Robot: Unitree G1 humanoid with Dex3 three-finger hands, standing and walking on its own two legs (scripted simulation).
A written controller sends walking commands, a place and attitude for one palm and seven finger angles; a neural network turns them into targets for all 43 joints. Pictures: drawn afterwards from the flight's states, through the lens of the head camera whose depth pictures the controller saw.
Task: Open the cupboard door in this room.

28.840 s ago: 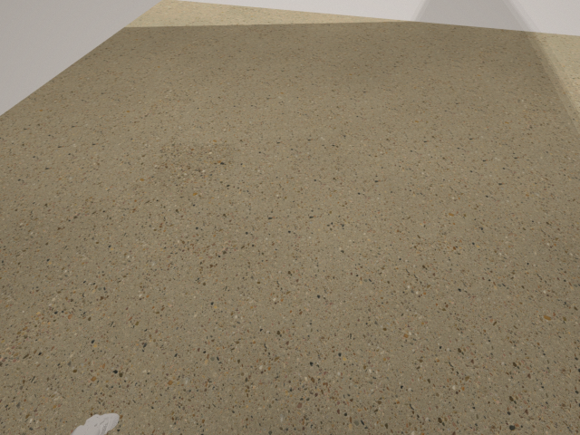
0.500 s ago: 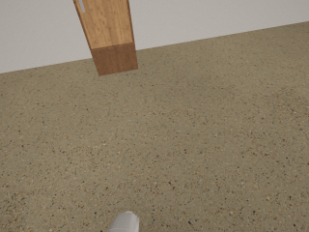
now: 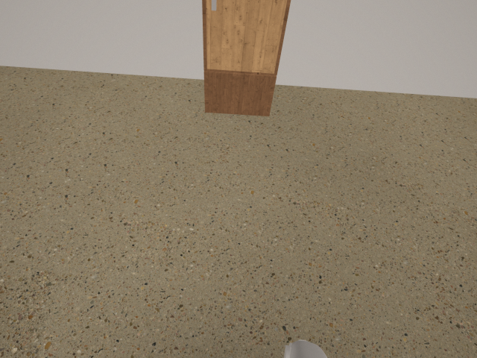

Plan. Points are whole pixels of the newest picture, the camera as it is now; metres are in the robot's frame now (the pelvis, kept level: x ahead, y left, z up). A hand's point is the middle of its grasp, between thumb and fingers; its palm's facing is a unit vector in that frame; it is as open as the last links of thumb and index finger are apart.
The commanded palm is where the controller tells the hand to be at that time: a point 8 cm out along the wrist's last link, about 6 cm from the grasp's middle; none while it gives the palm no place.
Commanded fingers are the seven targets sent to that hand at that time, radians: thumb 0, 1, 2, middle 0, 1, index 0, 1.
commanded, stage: turn or walk to find it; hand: left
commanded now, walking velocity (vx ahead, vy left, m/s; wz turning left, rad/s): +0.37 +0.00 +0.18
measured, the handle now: out of the picture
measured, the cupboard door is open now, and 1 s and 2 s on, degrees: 0 0 0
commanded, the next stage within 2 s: stand and wait in 0.80 s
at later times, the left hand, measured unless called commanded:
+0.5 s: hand (196, 277) +0.31 +0.11 -0.17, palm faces +0.07 -0.98 -0.17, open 7.4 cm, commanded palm none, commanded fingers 0.00 0.90 0.90 -0.20 -0.30 -0.20 -0.30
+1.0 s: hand (173, 294) +0.27 +0.16 -0.19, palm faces +0.27 -0.96 -0.11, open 7.4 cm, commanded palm none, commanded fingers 0.00 0.90 0.90 -0.20 -0.30 -0.20 -0.30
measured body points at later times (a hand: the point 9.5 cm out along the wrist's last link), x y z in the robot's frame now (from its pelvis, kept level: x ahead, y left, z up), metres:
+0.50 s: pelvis +0.20 -0.06 -0.01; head +0.24 -0.07 +0.43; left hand +0.30 +0.16 -0.15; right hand +0.11 -0.28 -0.17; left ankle +0.07 +0.05 -0.65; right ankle +0.26 -0.16 -0.74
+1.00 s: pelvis +0.38 +0.02 -0.01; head +0.40 +0.06 +0.44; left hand +0.26 +0.21 -0.18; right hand +0.56 -0.17 -0.13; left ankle +0.42 +0.11 -0.74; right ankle +0.32 -0.14 -0.67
